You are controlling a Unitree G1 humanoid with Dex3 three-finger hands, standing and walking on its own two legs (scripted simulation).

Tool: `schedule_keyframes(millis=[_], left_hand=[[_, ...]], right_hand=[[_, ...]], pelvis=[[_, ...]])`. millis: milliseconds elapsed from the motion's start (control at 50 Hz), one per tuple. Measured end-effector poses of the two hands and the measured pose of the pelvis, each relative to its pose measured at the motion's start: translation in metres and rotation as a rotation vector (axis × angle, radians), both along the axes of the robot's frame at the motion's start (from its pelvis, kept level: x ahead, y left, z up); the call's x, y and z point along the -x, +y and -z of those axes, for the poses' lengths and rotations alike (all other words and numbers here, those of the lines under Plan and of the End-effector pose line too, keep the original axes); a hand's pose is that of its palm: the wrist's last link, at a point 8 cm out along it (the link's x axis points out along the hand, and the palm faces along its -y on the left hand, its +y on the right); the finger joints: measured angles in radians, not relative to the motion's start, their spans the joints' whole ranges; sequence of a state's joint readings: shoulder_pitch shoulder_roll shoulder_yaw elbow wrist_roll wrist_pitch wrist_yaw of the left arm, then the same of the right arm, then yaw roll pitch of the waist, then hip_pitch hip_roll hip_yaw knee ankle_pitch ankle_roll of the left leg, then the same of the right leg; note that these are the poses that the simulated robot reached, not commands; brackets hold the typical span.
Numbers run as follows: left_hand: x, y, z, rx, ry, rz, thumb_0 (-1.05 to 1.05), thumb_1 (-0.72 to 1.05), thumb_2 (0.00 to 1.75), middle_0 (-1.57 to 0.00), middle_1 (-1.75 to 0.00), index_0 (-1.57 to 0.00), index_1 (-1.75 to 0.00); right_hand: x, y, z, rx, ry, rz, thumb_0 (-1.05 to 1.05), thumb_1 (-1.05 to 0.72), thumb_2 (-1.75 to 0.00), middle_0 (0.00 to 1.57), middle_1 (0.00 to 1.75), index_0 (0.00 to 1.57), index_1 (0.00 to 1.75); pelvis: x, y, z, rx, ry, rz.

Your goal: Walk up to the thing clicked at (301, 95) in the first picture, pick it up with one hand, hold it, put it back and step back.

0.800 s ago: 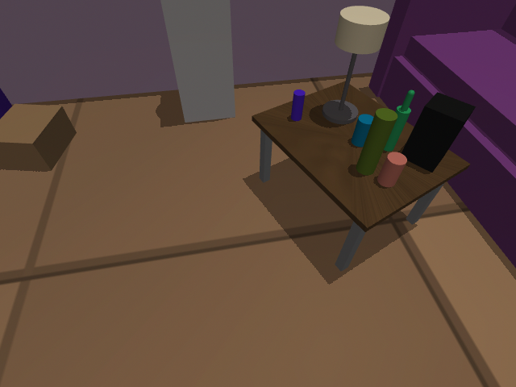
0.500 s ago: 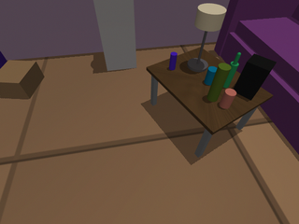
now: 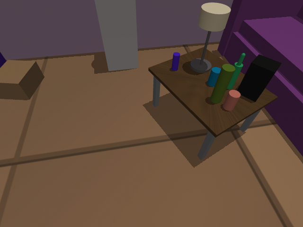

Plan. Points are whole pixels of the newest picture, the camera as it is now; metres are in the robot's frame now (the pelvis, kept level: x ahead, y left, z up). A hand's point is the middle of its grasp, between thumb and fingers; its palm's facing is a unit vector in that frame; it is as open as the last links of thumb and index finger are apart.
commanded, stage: stand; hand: left
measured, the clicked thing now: (175, 61) +1.22 -0.14 -0.32
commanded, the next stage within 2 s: walk up in 0.32 s
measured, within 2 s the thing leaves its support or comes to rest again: neither
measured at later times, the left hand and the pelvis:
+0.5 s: hand out of the picture +0.08 +0.29 -0.15, palm faces -0.12 -0.92 -0.37, open 7.4 cm; pelvis +0.02 +0.03 +0.00, yaw -9 degrees
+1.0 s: hand (62, 140) +0.41 +0.35 -0.13, palm faces -0.47 -0.75 -0.47, open 7.4 cm; pelvis +0.19 +0.12 -0.01, yaw -26 degrees
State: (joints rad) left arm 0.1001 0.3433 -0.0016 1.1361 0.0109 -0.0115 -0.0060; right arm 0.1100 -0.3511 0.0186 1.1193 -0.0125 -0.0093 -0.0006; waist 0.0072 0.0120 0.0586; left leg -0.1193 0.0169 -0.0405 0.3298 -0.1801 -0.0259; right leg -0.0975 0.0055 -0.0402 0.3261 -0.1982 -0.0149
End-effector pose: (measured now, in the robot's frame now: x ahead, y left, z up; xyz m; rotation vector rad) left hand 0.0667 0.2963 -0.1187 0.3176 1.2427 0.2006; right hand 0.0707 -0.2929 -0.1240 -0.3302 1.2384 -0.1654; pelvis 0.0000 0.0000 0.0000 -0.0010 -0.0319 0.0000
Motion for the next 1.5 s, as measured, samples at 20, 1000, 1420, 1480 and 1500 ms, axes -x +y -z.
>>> schedule_keyframes(millis=[20,1000,1420,1480,1500], left_hand=[[0.000,0.000,0.000,0.000,0.000,0.000,0.01,0.90,0.89,-0.21,-0.30,-0.20,-0.30],[-0.358,0.086,-0.035,-0.104,-0.125,0.569,0.01,0.90,0.89,-0.21,-0.30,-0.20,-0.30],[-0.516,0.041,-0.024,-0.101,-0.167,0.678,0.00,0.89,0.89,-0.21,-0.30,-0.21,-0.30],[-0.544,0.066,-0.017,-0.133,-0.133,0.690,0.01,0.89,0.89,-0.21,-0.30,-0.21,-0.30],[-0.556,0.076,-0.013,-0.145,-0.122,0.695,0.01,0.89,0.89,-0.22,-0.30,-0.21,-0.30]], right_hand=[[0.000,0.000,0.000,0.001,0.000,0.000,0.00,-0.91,-0.90,0.21,0.30,0.21,0.30],[0.008,0.130,-0.003,-0.009,-0.065,0.536,0.00,-0.91,-0.90,0.21,0.30,0.21,0.30],[-0.173,0.081,0.004,0.045,-0.167,0.567,0.00,-0.91,-0.90,0.21,0.30,0.20,0.30],[-0.208,0.079,0.001,0.079,-0.177,0.565,0.00,-0.91,-0.90,0.20,0.30,0.20,0.30],[-0.220,0.081,0.000,0.090,-0.179,0.564,0.00,-0.91,-0.90,0.20,0.30,0.20,0.30]], pelvis=[[0.000,0.000,0.000,0.000,0.000,0.000],[-0.194,0.125,0.008,-0.022,0.004,0.453],[-0.361,0.107,0.023,0.029,-0.017,0.619],[-0.394,0.118,0.030,0.039,0.000,0.639],[-0.405,0.122,0.034,0.041,0.007,0.646]])
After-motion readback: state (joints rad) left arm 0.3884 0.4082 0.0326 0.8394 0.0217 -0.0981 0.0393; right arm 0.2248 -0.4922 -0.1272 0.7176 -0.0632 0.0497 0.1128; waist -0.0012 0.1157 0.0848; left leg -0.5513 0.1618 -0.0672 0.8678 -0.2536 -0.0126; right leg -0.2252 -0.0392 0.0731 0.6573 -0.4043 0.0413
